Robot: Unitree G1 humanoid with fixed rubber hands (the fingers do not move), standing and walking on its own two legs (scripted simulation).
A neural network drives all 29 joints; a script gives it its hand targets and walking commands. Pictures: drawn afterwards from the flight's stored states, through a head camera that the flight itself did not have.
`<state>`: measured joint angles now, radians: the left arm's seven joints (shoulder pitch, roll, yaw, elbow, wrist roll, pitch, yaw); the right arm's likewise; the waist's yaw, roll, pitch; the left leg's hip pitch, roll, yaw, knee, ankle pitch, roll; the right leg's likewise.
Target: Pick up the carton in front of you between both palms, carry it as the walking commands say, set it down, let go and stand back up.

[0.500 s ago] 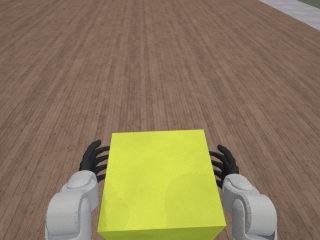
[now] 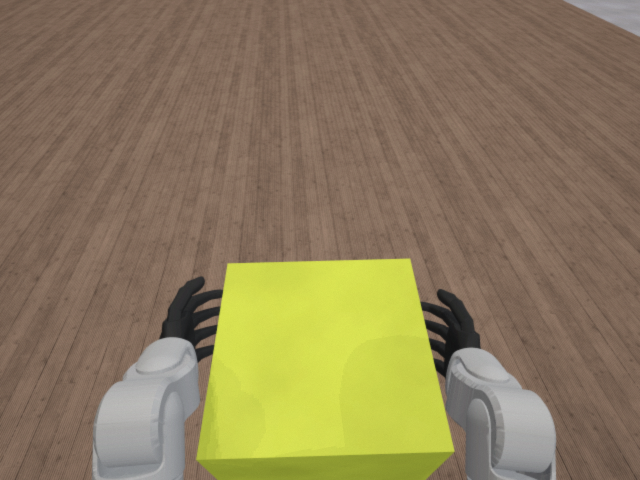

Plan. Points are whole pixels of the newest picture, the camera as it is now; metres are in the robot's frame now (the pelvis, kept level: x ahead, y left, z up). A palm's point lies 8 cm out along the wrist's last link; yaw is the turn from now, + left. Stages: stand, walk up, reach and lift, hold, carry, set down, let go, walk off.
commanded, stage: carry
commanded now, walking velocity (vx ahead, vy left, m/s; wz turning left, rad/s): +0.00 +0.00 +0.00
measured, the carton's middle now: (322, 388) +0.24 +0.00 +0.02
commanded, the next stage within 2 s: none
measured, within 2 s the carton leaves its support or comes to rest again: neither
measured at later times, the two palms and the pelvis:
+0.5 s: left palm (185, 384) +0.22 +0.14 +0.08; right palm (463, 394) +0.21 -0.15 +0.07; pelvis -0.03 +0.00 +0.00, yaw +0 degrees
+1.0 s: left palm (197, 375) +0.25 +0.14 +0.05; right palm (446, 406) +0.22 -0.15 +0.01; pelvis -0.06 +0.00 +0.00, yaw +0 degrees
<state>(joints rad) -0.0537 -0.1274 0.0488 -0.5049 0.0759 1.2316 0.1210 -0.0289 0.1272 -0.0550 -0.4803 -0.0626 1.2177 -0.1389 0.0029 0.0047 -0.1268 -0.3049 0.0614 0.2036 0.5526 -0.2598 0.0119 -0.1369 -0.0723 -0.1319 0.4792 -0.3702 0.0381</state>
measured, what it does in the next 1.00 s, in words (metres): shifts its weight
